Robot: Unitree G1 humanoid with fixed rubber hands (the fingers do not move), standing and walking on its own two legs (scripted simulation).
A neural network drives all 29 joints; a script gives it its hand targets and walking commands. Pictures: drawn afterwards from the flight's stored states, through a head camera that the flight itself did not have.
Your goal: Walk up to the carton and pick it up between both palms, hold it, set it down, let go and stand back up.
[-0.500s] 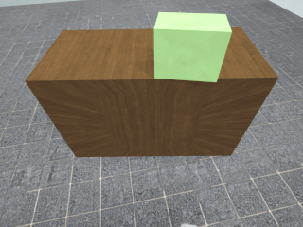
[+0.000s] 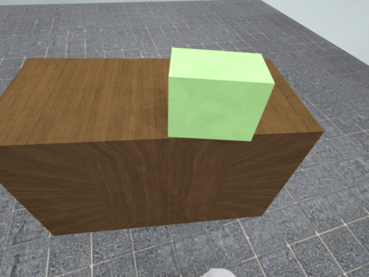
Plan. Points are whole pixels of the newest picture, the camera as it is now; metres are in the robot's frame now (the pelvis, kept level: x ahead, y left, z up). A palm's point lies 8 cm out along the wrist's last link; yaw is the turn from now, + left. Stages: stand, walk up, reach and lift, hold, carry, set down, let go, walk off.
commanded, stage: walk up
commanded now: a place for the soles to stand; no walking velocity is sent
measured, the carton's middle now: (213, 96) +0.62 -0.09 +0.05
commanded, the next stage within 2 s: reach and lift in 1.78 s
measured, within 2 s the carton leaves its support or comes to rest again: neither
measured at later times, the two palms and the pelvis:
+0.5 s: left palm (99, 252) +0.21 +0.20 -0.10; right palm (301, 230) +0.26 -0.31 -0.11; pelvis +0.19 -0.06 +0.00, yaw +0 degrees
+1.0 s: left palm (105, 216) +0.30 +0.21 -0.12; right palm (288, 210) +0.32 -0.30 -0.11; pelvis +0.24 -0.05 +0.00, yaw +1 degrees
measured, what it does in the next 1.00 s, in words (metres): walks ahead: right foot, then left foot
